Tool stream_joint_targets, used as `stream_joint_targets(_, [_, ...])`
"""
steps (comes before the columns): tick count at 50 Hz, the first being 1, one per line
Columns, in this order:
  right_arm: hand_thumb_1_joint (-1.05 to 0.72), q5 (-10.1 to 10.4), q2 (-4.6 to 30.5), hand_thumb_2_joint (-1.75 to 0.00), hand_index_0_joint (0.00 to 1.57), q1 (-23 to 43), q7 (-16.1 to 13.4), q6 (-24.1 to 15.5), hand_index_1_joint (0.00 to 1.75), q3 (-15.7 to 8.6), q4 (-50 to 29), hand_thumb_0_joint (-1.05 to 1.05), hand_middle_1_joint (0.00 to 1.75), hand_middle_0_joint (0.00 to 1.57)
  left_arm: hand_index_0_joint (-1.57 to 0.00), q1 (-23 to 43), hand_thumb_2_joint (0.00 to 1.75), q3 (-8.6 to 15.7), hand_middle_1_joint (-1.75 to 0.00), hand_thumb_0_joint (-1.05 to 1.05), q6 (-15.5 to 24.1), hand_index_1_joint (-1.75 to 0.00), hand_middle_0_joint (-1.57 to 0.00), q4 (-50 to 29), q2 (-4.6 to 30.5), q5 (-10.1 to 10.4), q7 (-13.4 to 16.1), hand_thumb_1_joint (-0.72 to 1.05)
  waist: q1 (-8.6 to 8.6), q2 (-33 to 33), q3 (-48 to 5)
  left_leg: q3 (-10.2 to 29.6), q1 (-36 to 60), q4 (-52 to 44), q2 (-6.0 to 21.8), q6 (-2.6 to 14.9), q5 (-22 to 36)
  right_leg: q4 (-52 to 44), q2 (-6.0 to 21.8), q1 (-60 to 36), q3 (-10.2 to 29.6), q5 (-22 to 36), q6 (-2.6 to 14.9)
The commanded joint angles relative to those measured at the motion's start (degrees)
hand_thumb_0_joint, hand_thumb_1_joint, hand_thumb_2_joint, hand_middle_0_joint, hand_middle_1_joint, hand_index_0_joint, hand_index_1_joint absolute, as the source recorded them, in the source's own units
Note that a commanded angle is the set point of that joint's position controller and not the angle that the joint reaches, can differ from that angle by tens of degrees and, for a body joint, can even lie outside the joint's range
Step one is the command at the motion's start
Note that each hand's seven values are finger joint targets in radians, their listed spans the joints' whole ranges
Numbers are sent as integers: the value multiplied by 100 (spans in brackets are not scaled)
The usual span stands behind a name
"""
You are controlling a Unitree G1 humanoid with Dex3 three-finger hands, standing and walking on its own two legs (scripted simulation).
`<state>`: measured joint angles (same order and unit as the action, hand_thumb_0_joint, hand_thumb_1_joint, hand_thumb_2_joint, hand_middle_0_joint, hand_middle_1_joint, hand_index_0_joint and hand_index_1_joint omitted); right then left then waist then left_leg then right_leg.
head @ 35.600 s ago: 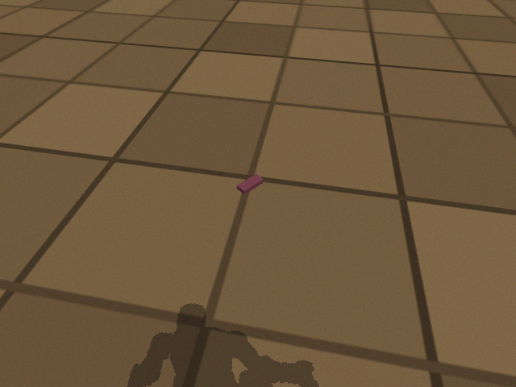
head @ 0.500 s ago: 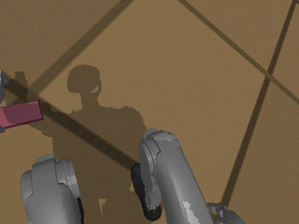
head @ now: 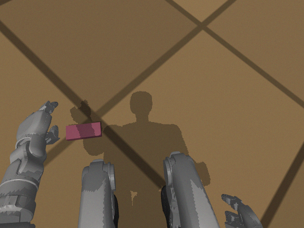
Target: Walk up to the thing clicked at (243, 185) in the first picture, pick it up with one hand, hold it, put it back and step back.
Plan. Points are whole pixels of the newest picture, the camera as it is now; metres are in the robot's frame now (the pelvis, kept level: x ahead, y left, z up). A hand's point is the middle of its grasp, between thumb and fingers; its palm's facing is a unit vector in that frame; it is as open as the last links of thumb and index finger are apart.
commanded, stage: home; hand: left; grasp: from above
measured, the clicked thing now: (84, 131) +0.48 +0.24 -0.42
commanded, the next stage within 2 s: none
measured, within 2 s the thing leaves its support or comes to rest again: neither
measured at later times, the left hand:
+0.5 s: hand (21, 183) +0.26 +0.21 +0.09, palm faces +0.08 -0.95 -0.29, open 7.4 cm
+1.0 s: hand out of the picture +0.22 +0.20 +0.24, palm faces +0.17 -0.96 -0.21, open 7.4 cm
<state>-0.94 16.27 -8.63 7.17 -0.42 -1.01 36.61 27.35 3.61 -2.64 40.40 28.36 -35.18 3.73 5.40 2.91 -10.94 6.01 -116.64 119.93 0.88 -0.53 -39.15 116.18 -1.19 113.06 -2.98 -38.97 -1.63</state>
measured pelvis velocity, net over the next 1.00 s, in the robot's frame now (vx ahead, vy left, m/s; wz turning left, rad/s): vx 0.08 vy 0.00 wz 0.11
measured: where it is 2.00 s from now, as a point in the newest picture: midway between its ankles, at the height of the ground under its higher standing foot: (142, 226)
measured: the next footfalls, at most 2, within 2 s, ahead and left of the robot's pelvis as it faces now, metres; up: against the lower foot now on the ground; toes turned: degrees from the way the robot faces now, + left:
none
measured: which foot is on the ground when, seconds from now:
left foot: down 0.00-1.00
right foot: down 0.00-1.00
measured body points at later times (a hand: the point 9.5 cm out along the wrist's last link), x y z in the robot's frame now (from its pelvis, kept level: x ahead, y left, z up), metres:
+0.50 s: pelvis +0.03 +0.00 +0.18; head +0.13 +0.03 +0.62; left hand +0.25 +0.26 +0.11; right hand +0.23 -0.22 +0.09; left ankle +0.07 +0.12 -0.40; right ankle +0.09 -0.13 -0.40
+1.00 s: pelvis +0.08 +0.00 +0.28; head +0.09 +0.01 +0.73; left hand +0.21 +0.25 +0.26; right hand +0.27 -0.23 +0.22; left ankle +0.07 +0.12 -0.40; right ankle +0.09 -0.13 -0.40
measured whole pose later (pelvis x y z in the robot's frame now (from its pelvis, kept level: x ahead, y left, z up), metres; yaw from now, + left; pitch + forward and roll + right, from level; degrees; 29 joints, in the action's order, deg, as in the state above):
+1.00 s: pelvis +0.08 +0.00 +0.28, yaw +6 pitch +11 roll -3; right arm 1.1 12.7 -17.2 -11.0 -11.9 1.8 29.7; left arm -29.6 2.2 -25.9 -8.1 12.5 3.4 1.8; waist 2.6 3.1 -11.0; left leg 4.0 -40.0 57.2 1.5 -0.8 -28.0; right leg 53.2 -0.5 36.4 -2.8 -27.4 -0.6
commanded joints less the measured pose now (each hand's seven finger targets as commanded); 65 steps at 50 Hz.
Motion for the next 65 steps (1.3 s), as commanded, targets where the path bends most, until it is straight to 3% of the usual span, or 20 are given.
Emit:
stream_joint_targets(1, [-90,115,960,-90,20,-397,-246,-160,30,-419,-669,0,30,20,-20,569,90,242,-30,0,24,-30,-20,-1896,802,743,-23,90,29,555,-3034,-138,2929,-2123,-34,224,395,-1876,-79,-2223,-145,820,359])
stream_joint_targets(2, [-90,133,939,-90,20,-337,-301,-193,30,-419,-728,0,30,20,-20,573,90,178,-30,0,22,-30,-20,-2224,687,898,-43,90,59,580,-3021,-136,3033,-2271,-38,227,296,-2017,-71,-2320,-123,758,351])
stream_joint_targets(7, [-90,227,887,-90,20,-17,-582,-338,30,-371,-934,0,30,20,-20,-398,90,327,-30,0,-336,-30,-20,-2887,489,1613,6,90,-115,644,-3025,-77,3946,-2975,-16,178,288,-2561,-19,-2891,-57,717,331])
stream_joint_targets(8, [-90,244,860,-90,20,36,-635,-367,30,-354,-959,0,30,20,-20,-631,90,127,-30,0,-427,-30,-20,-2927,197,1765,-2,90,-9,585,-2852,-69,4048,-3121,-11,172,261,-2710,-21,-2942,-50,700,324])
stream_joint_targets(9, [-90,253,838,-90,20,82,-692,-401,30,-334,-972,0,30,20,-20,-592,91,170,-30,0,-480,-30,-20,-3299,229,1936,18,90,-9,662,-2946,-73,4208,-3220,-21,170,322,-2825,-8,-3123,-30,747,318])
stream_joint_targets(10, [-90,267,830,-90,20,118,-755,-424,30,-319,-1015,0,30,20,-20,-849,91,369,-30,0,-600,-30,-20,-3230,346,2104,61,90,-101,532,-2973,-101,4373,-3309,-27,183,323,-2992,-10,-3323,7,726,309])
stream_joint_targets(12, [-90,284,740,-90,20,182,-845,-485,30,-262,-1099,0,30,20,-20,-1296,90,173,-30,0,-759,-30,-20,-3438,54,2420,63,90,-23,464,-2721,-141,4518,-3572,-39,193,277,-3320,-14,-3620,48,658,303])
stream_joint_targets(15, [-90,306,664,-90,20,249,-979,-584,30,-198,-1189,0,30,20,-20,-1625,90,315,-30,0,-975,-30,-20,-3793,63,2855,110,90,-78,453,-2547,-86,4955,-4040,-26,194,200,-3764,-14,-4049,82,568,290])
stream_joint_targets(18, [-90,334,528,-90,20,161,-1099,-685,30,-100,-1209,0,30,20,-20,-2217,90,191,-30,0,-1198,-30,-20,-3910,-298,3140,148,90,18,314,-2136,-115,5230,-4447,-40,202,326,-4246,4,-4552,132,644,277])
stream_joint_targets(21, [-90,362,455,-90,20,47,-1248,-776,30,-11,-1240,0,30,20,-20,-2637,90,341,-30,0,-1407,-30,-20,-4100,-377,3403,208,90,-84,312,-1871,-53,5726,-4933,-30,179,415,-4715,-6,-5015,139,725,278])
stream_joint_targets(26, [-90,360,352,-90,20,-168,-1515,-959,30,84,-1271,0,30,20,-20,-3460,90,397,-30,0,-1629,-30,-20,-4326,-662,3734,198,90,-127,233,-1541,-124,6453,-5527,-34,157,1180,-5379,-18,-5898,103,1356,267])
stream_joint_targets(34, [-90,266,257,-90,20,-554,-1756,-1192,30,87,-1395,0,30,20,-20,-4679,90,315,-30,0,-1856,-30,-20,-5145,-901,3898,103,90,-194,268,-1140,-303,7670,-6407,-54,99,2419,-6345,-54,-7210,4,2376,223])
stream_joint_targets(39, [-90,236,218,-90,20,-617,-1828,-1301,30,67,-1513,0,30,20,-20,-5382,90,177,-30,0,-1982,-30,-20,-5577,-1062,3901,40,90,-210,76,-753,-316,8048,-6812,-75,108,2671,-6795,-91,-7672,-63,2604,206])
stream_joint_targets(47, [-90,163,293,-90,20,-492,-1865,-1494,30,21,-1568,0,30,20,-20,-5539,90,144,-30,0,-2097,-30,-20,-5855,-1016,3832,-155,90,-212,-51,-95,-353,8230,-7176,-91,144,2358,-7168,-84,-7746,-112,2278,159])
stream_joint_targets(57, [-90,115,329,-90,20,-420,-1824,-1650,30,-1,-1502,0,30,20,-20,-5275,90,174,-30,0,-2018,-30,-20,-5900,-940,3765,-240,90,-228,77,-244,-341,8425,-7128,-126,130,2612,-7106,-33,-7898,-66,2540,152])
stream_joint_targets(65, [-90,104,324,-90,20,-399,-1818,-1652,30,11,-1487,0,30,20,-20,-5464,90,166,-30,0,-2005,-30,-20,-5802,-956,3755,-223,90,-319,21,-276,-338,8388,-7119,-126,126,2664,-7079,-33,-7965,-64,2593,158])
